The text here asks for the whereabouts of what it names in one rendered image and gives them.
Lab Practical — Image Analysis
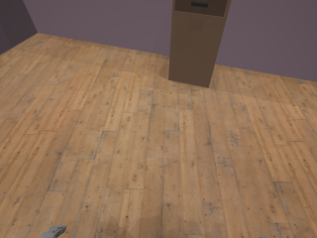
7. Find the cabinet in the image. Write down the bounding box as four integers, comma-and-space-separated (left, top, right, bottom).
168, 0, 232, 88

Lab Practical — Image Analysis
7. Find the handle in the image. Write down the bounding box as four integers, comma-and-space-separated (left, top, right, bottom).
191, 1, 208, 8

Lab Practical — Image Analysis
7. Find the left robot hand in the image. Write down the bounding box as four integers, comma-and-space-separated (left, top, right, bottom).
40, 224, 66, 238

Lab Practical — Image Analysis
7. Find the drawer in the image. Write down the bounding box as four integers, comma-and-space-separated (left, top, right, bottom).
175, 0, 228, 17

